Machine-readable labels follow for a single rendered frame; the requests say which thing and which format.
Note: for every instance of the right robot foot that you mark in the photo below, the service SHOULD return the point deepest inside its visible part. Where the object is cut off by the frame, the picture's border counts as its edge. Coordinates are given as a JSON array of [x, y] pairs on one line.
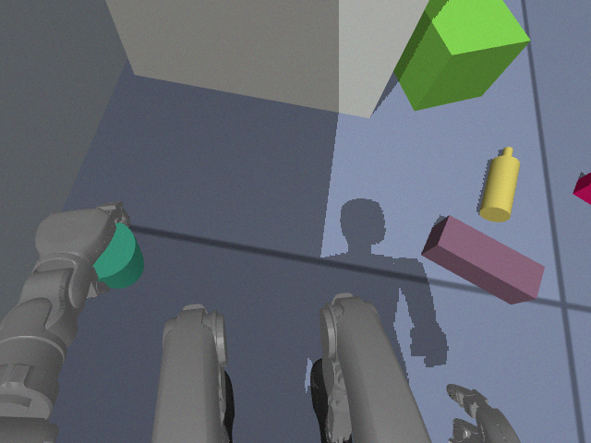
[[320, 401]]

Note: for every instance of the left robot hand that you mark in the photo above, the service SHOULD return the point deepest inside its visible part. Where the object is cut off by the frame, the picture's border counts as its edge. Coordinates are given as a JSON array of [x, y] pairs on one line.
[[83, 233]]

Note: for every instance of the left robot arm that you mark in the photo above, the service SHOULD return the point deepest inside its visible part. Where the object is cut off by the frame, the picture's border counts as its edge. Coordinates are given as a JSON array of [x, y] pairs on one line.
[[34, 337]]

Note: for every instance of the right robot hand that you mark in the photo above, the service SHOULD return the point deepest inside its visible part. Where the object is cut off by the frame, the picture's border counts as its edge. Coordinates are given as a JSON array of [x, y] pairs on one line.
[[492, 425]]

